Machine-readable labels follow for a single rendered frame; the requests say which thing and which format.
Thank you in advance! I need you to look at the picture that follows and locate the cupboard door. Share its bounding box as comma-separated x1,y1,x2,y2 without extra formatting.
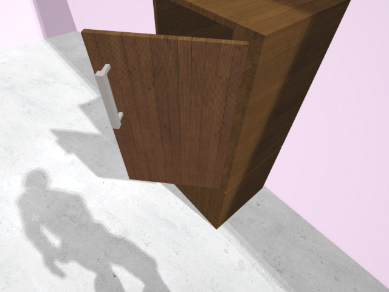
81,29,249,189

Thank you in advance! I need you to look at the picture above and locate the handle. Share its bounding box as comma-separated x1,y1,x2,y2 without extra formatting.
94,64,123,129

